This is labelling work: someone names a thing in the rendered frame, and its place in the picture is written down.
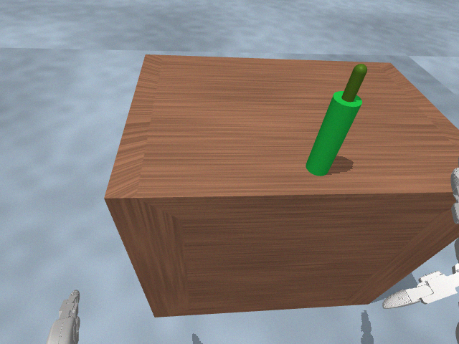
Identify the bottle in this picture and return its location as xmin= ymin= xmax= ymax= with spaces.
xmin=306 ymin=64 xmax=367 ymax=176

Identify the left robot hand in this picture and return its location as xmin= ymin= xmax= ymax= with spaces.
xmin=46 ymin=290 xmax=80 ymax=344

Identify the right robot hand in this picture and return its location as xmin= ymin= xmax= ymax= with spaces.
xmin=382 ymin=158 xmax=459 ymax=309

